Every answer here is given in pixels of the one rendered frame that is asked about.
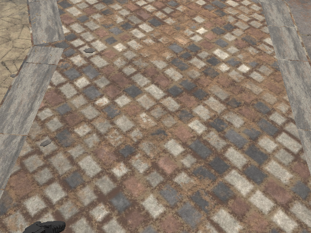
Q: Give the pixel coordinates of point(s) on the left robot hand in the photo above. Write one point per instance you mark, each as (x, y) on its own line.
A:
(55, 226)

